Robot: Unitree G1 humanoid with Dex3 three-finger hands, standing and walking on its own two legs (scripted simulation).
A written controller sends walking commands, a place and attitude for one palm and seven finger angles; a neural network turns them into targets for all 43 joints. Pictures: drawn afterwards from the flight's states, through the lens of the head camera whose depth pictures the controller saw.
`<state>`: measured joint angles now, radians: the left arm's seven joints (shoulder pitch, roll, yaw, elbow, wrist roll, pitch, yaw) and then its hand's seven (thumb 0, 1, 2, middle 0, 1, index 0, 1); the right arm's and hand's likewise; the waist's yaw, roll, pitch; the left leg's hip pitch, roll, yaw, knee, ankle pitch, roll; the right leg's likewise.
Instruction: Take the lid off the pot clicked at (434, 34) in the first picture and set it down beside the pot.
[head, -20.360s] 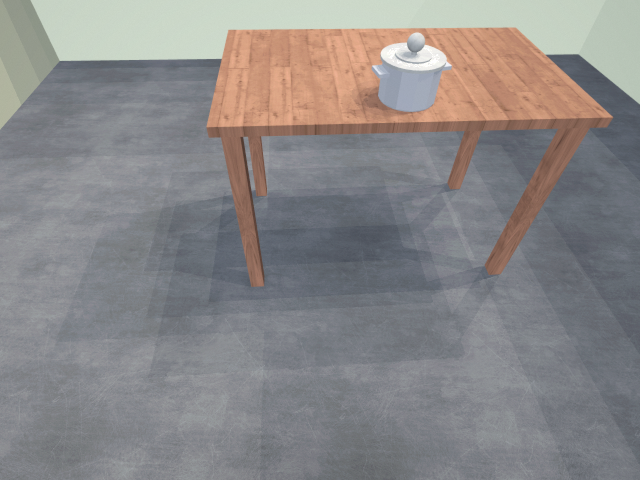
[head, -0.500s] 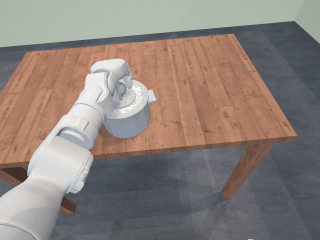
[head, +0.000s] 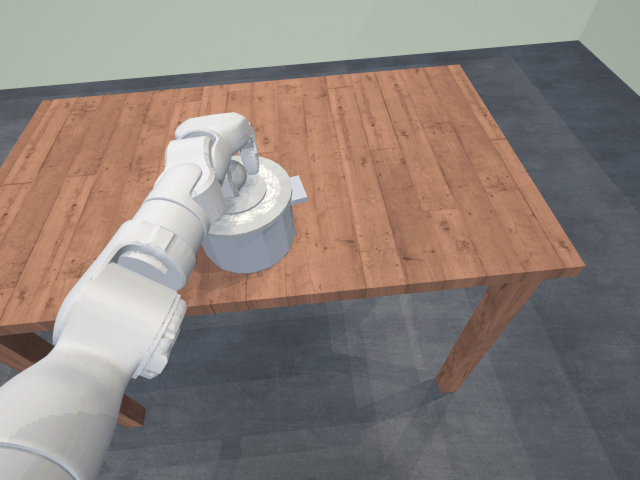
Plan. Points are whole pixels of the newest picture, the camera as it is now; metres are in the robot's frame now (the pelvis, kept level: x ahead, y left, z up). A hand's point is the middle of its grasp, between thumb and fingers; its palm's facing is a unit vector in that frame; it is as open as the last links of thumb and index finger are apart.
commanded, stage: close the fingers and squeeze the knob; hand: left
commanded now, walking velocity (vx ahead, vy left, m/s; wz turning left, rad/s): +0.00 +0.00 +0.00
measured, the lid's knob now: (231, 175) +0.51 +0.10 +0.10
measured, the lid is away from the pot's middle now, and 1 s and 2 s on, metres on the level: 0.00 0.01 0.01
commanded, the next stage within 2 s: lift the lid straight up in 0.06 s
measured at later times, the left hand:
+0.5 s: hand (219, 171) +0.48 +0.11 +0.13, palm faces -0.32 -0.07 -0.94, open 7.1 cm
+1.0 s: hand (217, 142) +0.48 +0.10 +0.17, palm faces -0.29 -0.09 -0.95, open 7.1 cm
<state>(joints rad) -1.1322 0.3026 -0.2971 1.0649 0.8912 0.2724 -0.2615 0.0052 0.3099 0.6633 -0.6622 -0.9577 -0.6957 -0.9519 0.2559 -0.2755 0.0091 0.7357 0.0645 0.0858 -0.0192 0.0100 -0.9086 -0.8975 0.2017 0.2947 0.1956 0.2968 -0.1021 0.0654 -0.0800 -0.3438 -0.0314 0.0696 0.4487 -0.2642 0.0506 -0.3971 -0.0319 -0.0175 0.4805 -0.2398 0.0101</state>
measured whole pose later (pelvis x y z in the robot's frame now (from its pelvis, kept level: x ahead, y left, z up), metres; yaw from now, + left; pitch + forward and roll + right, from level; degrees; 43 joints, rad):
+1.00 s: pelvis +0.00 +0.00 +0.00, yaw +1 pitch +8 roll +1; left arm -1.22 0.32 -0.29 1.03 0.87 0.29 -0.33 0.01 0.30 0.66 -0.68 -0.95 -0.72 -0.95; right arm 0.24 -0.27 0.02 0.74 0.06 -0.01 -0.01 0.01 -0.91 -0.90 0.20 0.29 0.20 0.30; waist -0.09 0.07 -0.07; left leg -0.31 -0.04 0.06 0.42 -0.25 0.05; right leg -0.36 -0.04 -0.03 0.47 -0.24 0.01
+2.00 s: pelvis -0.01 +0.00 +0.00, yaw +0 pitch +7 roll +1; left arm -1.45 0.37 -0.26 1.12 0.92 0.33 -0.46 0.02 0.29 0.67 -0.68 -0.94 -0.72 -0.95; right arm 0.28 -0.28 0.03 0.75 0.05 -0.06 -0.03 0.01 -0.91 -0.90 0.20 0.29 0.20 0.30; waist -0.10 0.08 -0.07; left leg -0.29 -0.05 0.06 0.38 -0.22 0.06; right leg -0.35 -0.05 -0.02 0.44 -0.21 0.02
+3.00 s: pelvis -0.01 +0.01 +0.00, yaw +1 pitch +6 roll +0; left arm -1.33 0.57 -0.26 0.99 0.95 0.22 -0.53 0.02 0.29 0.67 -0.68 -0.94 -0.72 -0.95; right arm 0.27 -0.29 0.02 0.70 0.07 0.01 -0.03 0.01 -0.91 -0.90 0.20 0.29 0.20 0.30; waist -0.09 0.04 -0.04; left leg -0.28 -0.05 0.04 0.40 -0.22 0.07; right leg -0.31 -0.05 -0.04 0.40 -0.19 0.02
